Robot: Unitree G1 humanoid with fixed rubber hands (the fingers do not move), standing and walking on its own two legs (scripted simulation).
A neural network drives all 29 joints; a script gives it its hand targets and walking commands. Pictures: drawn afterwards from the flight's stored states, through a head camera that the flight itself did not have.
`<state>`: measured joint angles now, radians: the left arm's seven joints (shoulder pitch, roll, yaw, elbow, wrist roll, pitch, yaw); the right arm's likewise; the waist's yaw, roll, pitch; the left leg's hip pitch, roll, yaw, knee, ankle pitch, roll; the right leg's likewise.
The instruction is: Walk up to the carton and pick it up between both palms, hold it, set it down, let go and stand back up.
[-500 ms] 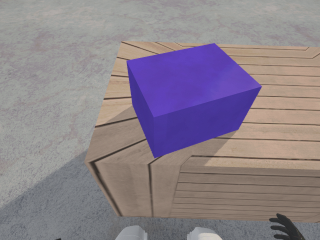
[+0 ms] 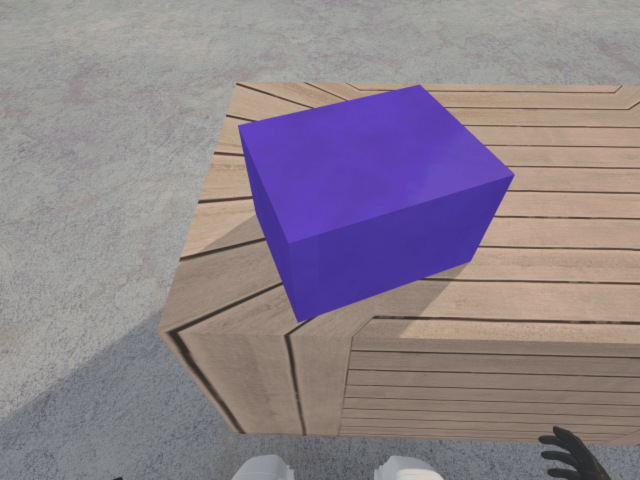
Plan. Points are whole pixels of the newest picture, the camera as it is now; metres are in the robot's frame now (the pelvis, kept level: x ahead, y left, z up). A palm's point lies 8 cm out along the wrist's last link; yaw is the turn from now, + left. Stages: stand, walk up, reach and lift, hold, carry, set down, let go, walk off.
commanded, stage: walk up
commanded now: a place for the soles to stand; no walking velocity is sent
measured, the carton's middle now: (361, 197) +0.51 -0.04 +0.03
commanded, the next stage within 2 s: reach and lift in 0.98 s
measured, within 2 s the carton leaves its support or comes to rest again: neither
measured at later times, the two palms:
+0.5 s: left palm out of the picture +0.06 +0.31 -0.10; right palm out of the picture +0.12 -0.31 -0.08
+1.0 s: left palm out of the picture +0.05 +0.30 -0.10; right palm out of the picture +0.11 -0.31 -0.08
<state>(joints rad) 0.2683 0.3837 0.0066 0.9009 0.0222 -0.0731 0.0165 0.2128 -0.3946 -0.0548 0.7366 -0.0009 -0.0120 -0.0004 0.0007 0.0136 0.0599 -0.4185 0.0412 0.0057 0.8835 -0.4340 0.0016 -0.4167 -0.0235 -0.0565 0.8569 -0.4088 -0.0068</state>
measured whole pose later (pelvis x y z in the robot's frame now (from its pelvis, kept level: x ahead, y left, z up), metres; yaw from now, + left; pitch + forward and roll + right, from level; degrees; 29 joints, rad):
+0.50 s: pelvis -0.01 +0.00 +0.00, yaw +0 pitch -3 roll -1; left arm 0.25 0.38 0.01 0.90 0.02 -0.07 0.02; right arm 0.18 -0.39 -0.05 0.74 0.00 0.00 0.00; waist 0.00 0.01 0.08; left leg -0.41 0.04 0.01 0.88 -0.42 0.00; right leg -0.42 -0.02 -0.05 0.86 -0.39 -0.01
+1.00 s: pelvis -0.01 -0.01 +0.00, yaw +0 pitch -3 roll +0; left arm 0.25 0.38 0.01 0.90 0.02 -0.06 0.02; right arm 0.17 -0.39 -0.05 0.74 0.00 0.01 0.01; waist 0.00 0.01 0.10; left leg -0.40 0.04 0.01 0.86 -0.41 -0.01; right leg -0.42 -0.02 -0.05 0.86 -0.39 -0.01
